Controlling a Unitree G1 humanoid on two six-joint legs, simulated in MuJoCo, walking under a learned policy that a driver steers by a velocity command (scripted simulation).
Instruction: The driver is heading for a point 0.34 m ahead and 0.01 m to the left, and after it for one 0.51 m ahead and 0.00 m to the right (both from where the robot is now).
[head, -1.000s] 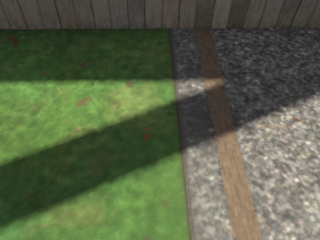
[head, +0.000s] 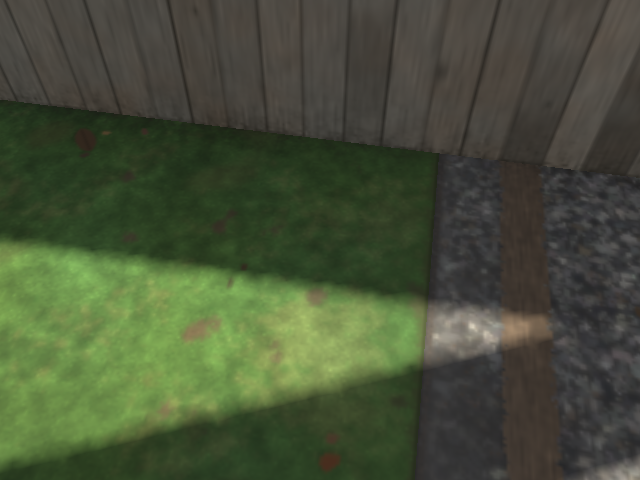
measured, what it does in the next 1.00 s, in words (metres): walks ahead: right foot, then left foot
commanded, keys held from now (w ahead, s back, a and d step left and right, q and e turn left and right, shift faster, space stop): w+q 0.18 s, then no key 0.04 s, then e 0.36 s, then no key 0.42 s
